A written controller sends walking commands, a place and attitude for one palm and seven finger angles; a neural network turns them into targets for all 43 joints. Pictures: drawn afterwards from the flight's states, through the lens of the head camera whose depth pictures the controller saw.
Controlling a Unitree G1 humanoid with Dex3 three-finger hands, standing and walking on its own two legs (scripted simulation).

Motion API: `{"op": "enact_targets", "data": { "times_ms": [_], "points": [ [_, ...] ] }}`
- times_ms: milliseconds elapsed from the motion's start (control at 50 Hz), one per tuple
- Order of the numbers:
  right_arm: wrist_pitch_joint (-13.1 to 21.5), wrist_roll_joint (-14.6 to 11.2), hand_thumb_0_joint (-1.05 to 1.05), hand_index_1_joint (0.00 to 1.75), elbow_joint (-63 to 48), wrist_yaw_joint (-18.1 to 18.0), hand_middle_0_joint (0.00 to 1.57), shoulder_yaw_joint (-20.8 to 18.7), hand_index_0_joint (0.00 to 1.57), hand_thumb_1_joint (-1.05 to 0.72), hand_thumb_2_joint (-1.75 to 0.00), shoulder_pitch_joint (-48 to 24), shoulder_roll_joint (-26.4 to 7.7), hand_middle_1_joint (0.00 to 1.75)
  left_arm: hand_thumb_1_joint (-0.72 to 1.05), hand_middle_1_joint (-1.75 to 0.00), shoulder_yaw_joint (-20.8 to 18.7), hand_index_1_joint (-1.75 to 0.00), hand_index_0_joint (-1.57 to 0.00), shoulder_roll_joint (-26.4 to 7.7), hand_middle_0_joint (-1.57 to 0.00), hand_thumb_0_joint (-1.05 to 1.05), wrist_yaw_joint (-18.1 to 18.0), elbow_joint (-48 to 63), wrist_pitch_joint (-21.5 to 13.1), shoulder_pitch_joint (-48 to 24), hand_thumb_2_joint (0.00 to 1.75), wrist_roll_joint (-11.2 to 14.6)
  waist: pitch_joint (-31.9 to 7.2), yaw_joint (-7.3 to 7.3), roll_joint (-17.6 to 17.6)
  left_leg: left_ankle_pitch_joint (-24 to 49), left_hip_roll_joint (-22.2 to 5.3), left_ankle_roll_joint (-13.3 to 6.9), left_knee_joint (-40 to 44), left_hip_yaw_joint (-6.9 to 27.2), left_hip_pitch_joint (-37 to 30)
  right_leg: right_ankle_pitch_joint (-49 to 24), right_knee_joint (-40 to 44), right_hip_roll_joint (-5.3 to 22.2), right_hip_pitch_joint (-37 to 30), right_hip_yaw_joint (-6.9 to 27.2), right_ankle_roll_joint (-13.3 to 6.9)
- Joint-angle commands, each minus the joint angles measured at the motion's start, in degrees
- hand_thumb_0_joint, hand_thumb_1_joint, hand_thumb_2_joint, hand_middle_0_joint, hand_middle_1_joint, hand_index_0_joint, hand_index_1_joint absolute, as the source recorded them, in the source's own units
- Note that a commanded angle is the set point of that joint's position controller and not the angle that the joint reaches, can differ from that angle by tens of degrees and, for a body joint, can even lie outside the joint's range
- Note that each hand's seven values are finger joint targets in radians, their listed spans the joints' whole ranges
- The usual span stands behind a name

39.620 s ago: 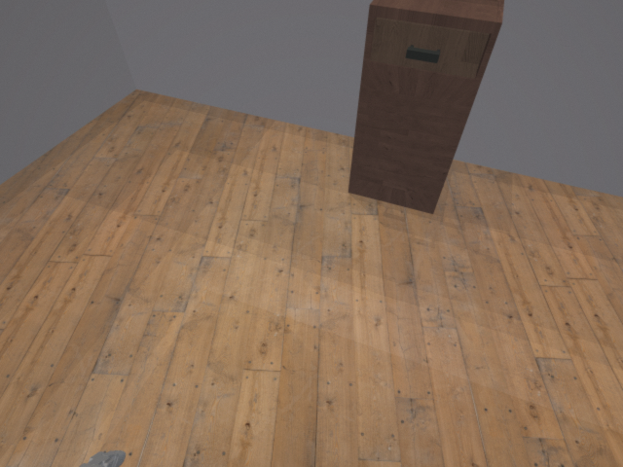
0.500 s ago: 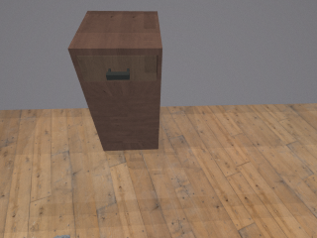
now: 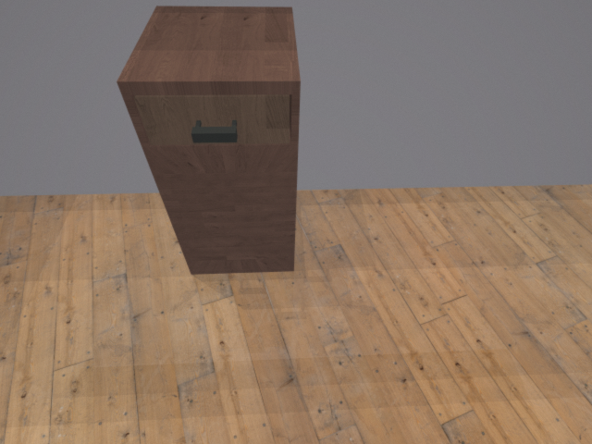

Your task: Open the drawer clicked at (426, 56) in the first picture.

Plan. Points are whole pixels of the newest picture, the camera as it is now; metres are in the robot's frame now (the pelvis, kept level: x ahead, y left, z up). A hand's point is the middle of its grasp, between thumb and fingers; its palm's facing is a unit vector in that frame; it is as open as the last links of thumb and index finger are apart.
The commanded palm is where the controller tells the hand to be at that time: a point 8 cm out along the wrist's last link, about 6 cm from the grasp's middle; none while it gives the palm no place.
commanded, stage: look to check the result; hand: left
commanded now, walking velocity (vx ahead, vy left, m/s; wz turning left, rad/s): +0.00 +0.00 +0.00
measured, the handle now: (215, 129) +0.80 +0.24 -0.06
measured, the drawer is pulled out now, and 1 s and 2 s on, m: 0.00 0.00 0.00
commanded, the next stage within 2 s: take the last steps up to it in 0.12 s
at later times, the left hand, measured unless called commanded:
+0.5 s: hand out of the picture +0.06 +0.21 -0.18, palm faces +0.01 -0.97 -0.24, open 7.3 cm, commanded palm none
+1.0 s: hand (217, 362) +0.28 +0.16 -0.20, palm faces +0.04 -0.99 -0.15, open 7.3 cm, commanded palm none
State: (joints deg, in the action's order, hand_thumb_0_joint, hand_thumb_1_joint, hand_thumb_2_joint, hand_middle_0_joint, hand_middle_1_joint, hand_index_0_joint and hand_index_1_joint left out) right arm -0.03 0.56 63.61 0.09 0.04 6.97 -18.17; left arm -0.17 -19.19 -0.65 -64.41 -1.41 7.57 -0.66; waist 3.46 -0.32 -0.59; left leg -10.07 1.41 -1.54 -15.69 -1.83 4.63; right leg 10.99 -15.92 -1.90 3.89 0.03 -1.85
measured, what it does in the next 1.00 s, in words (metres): walks ahead: right foot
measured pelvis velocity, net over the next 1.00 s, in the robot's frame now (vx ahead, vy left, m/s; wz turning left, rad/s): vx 0.19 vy -0.02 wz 0.09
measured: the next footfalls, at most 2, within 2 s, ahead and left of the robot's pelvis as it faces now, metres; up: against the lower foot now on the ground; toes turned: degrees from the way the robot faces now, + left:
right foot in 1.00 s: +0.34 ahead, -0.14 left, +0.00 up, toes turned +1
left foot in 1.24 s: +0.32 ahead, +0.11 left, +0.00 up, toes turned +4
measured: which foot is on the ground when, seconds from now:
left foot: down 0.00-1.00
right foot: down 0.00-0.60, up 0.62-0.98, down 1.00-1.00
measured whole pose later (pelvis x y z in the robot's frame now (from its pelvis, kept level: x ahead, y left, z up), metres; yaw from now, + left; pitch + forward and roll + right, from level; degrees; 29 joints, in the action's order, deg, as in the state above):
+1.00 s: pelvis +0.19 -0.02 -0.03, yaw +5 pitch -1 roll -1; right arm 1.9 0.9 69.5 -2.2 -0.4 32.7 -3.2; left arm -3.2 -10.6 1.3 -57.3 -1.8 5.8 -1.1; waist 7.3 -3.7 -0.8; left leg -29.4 -3.6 0.9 -30.5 -1.7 -2.9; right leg 10.7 -34.9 3.0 24.2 -7.3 -3.9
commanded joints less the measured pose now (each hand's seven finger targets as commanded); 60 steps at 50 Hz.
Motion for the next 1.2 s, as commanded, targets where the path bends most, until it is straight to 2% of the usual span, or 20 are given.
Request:
{"op": "enact_targets", "data": {
  "times_ms": [0, 220, 280, 380, 500, 540, 560, 580, 600, 620, 660, 840, 920, 940, 960, 980, 1000, 1060, 1140, 1180],
  "points": [
    [1.3, 0.2, 0.00, 0.30, -3.3, -1.0, 0.20, -2.5, 0.20, -0.90, -0.90, -1.3, -12.2, 0.30, 0.90, -0.30, -2.2, -0.30, -0.20, -11.7, -0.20, 0.00, -0.8, 3.7, -1.3, -1.8, 0.90, 0.1, -5.6, -0.40, 0.2, 13.3, -8.6, -0.1, 0.5, 7.0, -3.2, -15.9, 1.5, 9.1, -0.1, 7.2, -0.7],
    [1.3, 0.2, 0.00, 0.30, -3.5, -1.0, 0.20, -2.6, 0.20, -0.90, -0.90, -1.9, -12.3, 0.30, 0.90, -0.30, -2.3, -0.30, -0.20, -11.8, -0.20, 0.00, -0.7, 4.2, -1.3, -2.4, 0.90, 0.1, -5.9, -0.40, 0.2, 13.7, -8.7, 0.0, 0.5, 6.7, -3.5, -16.6, 1.4, 9.1, -0.5, 7.3, -0.6],
    [0.3, 0.6, 0.00, 0.30, -2.0, -0.5, 0.20, -0.8, 0.20, -0.90, -0.90, 1.4, -4.8, 0.30, 0.90, -0.30, -0.7, -0.30, -0.20, -5.3, -0.20, 0.00, -0.9, 2.7, -0.3, 1.4, 0.90, 0.2, -5.4, -0.32, 0.7, 5.1, -7.9, 0.9, -0.3, 5.8, -2.1, -6.1, 1.2, 8.8, 0.4, 6.9, 0.4],
    [0.1, 1.0, 0.00, 0.30, -1.8, -0.2, 0.20, -0.9, 0.20, -0.90, -0.90, 3.7, -3.2, 0.30, 0.90, -0.30, -1.5, -0.30, -0.20, -5.3, -0.20, 0.00, 0.0, 2.5, 0.4, 4.9, 0.90, -0.3, 1.7, 0.64, -1.9, -7.9, -5.9, 0.1, -4.7, 5.1, 5.8, 12.1, 1.1, 9.4, 3.6, 9.1, -1.3],
    [1.1, 0.7, 0.00, 0.30, -3.8, -0.9, 0.20, -1.7, 0.20, -0.90, -0.90, 4.4, -0.1, 0.30, 0.90, -0.30, -3.6, -0.30, -0.20, -5.4, -0.20, 0.00, -0.5, 1.8, -0.5, 11.8, 0.90, -0.2, 3.9, 1.89, -6.4, -16.3, -4.3, 1.9, -19.9, -0.4, 19.7, -5.3, -0.9, 17.9, -6.9, 15.3, -9.5],
    [1.5, 0.6, 0.00, 0.30, -2.8, -1.1, 0.20, -2.1, 0.20, -0.90, -0.90, 10.0, 1.2, 0.30, 0.90, -0.30, -4.0, -0.30, -0.20, -4.6, -0.20, 0.00, -0.5, 2.4, -0.9, 10.2, 0.90, -0.1, 2.3, -1.41, -2.8, -13.0, -5.2, 1.3, -12.4, -1.5, 11.2, -15.3, -7.3, 16.4, -3.0, 10.3, -8.5],
    [2.0, 0.8, 0.00, 0.30, -0.5, -1.2, 0.20, -2.6, 0.20, -0.90, -0.90, 16.6, 0.9, 0.30, 0.90, -0.30, -3.9, -0.30, -0.20, -2.9, -0.20, 0.00, -0.2, 3.4, -1.0, 7.9, 0.90, 0.3, 0.6, -4.46, 2.6, -2.2, -5.7, -0.8, -6.4, 0.9, -2.0, -19.9, -17.5, 10.7, 6.3, 4.0, -5.0],
    [2.6, 1.9, 0.00, 0.30, 3.0, -1.6, 0.20, -3.8, 0.20, -0.90, -0.90, 26.1, -2.9, 0.30, 0.90, -0.30, -3.0, -0.30, -0.20, 0.9, -0.20, 0.00, 0.1, 5.5, -0.9, 4.8, 0.90, 0.5, 1.4, -7.47, 17.0, 12.0, -16.4, -6.3, -2.9, 17.0, -12.5, -7.6, -36.2, 2.5, 22.5, -4.5, -0.4],
    [2.5, 1.6, 0.00, 0.30, 5.3, -2.5, 0.20, -3.4, 0.20, -0.90, -0.90, 32.7, -2.2, 0.30, 0.90, -0.30, -2.4, -0.30, -0.20, 2.0, -0.20, 0.00, -0.4, 7.7, -1.3, -0.5, 0.90, 0.2, 4.4, -8.58, 18.7, 32.1, -23.9, -9.4, 0.7, 26.1, -15.8, 18.9, -47.7, 0.9, 34.3, -2.7, 0.7],
    [2.1, 1.2, 0.00, 0.30, 5.1, -2.9, 0.20, -2.8, 0.20, -0.90, -0.90, 31.8, -0.5, 0.30, 0.90, -0.30, -3.4, -0.30, -0.20, 1.3, -0.20, 0.00, -0.7, 7.0, -0.8, 0.0, 0.90, 0.0, 5.6, -6.45, 7.4, 34.3, -25.8, -10.2, -1.7, 22.9, -12.6, 17.8, -51.9, 4.6, 35.4, 1.5, 0.1],
    [3.0, 1.2, 0.00, 0.30, 2.5, -3.1, 0.20, -2.6, 0.20, -0.90, -0.90, 26.1, 2.0, 0.30, 0.90, -0.30, -3.3, -0.30, -0.20, 3.2, -0.20, 0.00, 0.2, 6.8, -0.4, 1.2, 0.90, -0.3, 6.5, -3.25, 1.6, 25.8, -22.0, -9.1, 0.1, 16.7, -8.2, 12.3, -51.8, 7.4, 35.2, 0.4, 0.8],
    [3.7, 1.1, 0.00, 0.30, 3.9, -3.6, 0.20, -1.8, 0.20, -0.90, -0.90, 28.3, 4.5, 0.30, 0.90, -0.30, -2.8, -0.30, -0.20, 8.6, -0.20, 0.00, 2.0, 9.9, 0.6, -4.2, 0.90, -0.3, 6.7, -2.97, 9.1, 25.4, -14.5, -4.8, 2.0, 3.9, 0.0, 0.0, -29.3, 5.4, 25.4, -7.9, 0.8],
    [3.0, 0.8, 0.00, 0.30, 4.2, -3.7, 0.20, -2.3, 0.20, -0.90, -0.90, 26.8, 3.1, 0.30, 0.90, -0.30, -3.7, -0.30, -0.20, 6.5, -0.20, 0.00, 1.9, 7.8, -0.2, 4.9, 0.90, -0.2, 1.4, 1.64, 9.1, 35.4, -14.5, -4.1, -10.8, 1.7, 0.5, 0.9, -21.4, 1.4, 8.8, -9.8, -1.4],
    [2.9, 0.3, 0.00, 0.30, 3.6, -3.4, 0.20, -2.6, 0.20, -0.90, -0.90, 25.9, 2.9, 0.30, 0.90, -0.30, -4.5, -0.30, -0.20, 5.1, -0.20, 0.00, 1.7, 5.7, -0.8, 12.0, 0.90, -0.3, -2.1, 4.92, 6.5, 33.6, -12.5, -2.6, -20.5, 0.7, 4.9, -2.2, -16.8, 1.6, -2.8, -8.9, -2.3],
    [3.1, -0.4, 0.00, 0.30, 2.3, -2.6, 0.20, -2.6, 0.20, -0.90, -0.90, 26.4, 5.4, 0.30, 0.90, -0.30, -6.0, -0.30, -0.20, -0.2, -0.20, 0.00, 1.0, 3.7, -1.7, 20.3, 0.90, -0.8, -8.3, 7.67, -3.6, 17.0, -8.1, -0.2, -36.1, -2.5, 17.3, -5.2, -13.0, 12.7, -17.6, 5.6, -6.5],
    [3.4, -1.1, 0.00, 0.30, 0.0, -2.7, 0.20, -2.4, 0.20, -0.90, -0.90, 25.5, 8.7, 0.30, 0.90, -0.30, -7.1, -0.30, -0.20, -5.0, -0.20, 0.00, 0.3, 2.3, -1.7, 24.5, 0.90, -0.5, -12.2, 7.51, -14.7, -24.4, -1.5, 0.9, -59.1, -2.1, 25.5, -14.3, -4.5, 29.9, -18.8, 28.5, -13.4],
    [3.0, -0.5, 0.00, 0.30, -2.0, -2.1, 0.20, -2.8, 0.20, -0.90, -0.90, 19.9, 8.4, 0.30, 0.90, -0.30, -6.3, -0.30, -0.20, -4.6, -0.20, 0.00, -0.2, 3.4, -1.0, 21.0, 0.90, 0.2, -4.0, 7.63, -5.5, -25.7, -4.7, 0.3, -62.4, 2.2, 29.6, -8.2, -1.0, 28.7, -8.1, 26.9, -14.9],
    [1.3, 0.8, 0.00, 0.30, -2.3, -1.4, 0.20, -3.1, 0.20, -0.90, -0.90, 19.2, 10.8, 0.30, 0.90, -0.30, -4.5, -0.30, -0.20, 3.2, -0.20, 0.00, -1.5, 7.0, -1.4, 6.8, 0.90, -0.8, -0.8, -1.00, -5.4, -18.8, -10.7, 0.7, -53.1, 5.1, 22.1, 2.7, 0.7, 22.2, 13.8, 13.5, -10.3],
    [0.2, 1.2, 0.00, 0.30, -1.2, -0.8, 0.20, -2.3, 0.20, -0.90, -0.90, 23.1, 13.0, 0.30, 0.90, -0.30, -5.0, -0.30, -0.20, 3.7, -0.20, 0.00, -0.9, 9.0, -1.2, 2.8, 0.90, -1.0, -2.0, -3.65, -1.0, -10.3, -6.7, 2.4, -28.5, -2.8, 7.6, 10.1, 0.5, 15.9, 23.7, 5.3, -7.6],
    [1.0, 0.8, 0.00, 0.30, -1.0, -1.1, 0.20, -2.0, 0.20, -0.90, -0.90, 23.6, 10.9, 0.30, 0.90, -0.30, -4.0, -0.30, -0.20, 5.0, -0.20, 0.00, -1.0, 8.5, -0.6, 2.7, 0.90, -0.4, -2.3, -4.12, 2.7, -0.7, -6.1, 3.3, -12.7, -0.5, -0.2, 7.0, -6.3, 11.4, 24.9, 1.9, -3.7]
  ]
}}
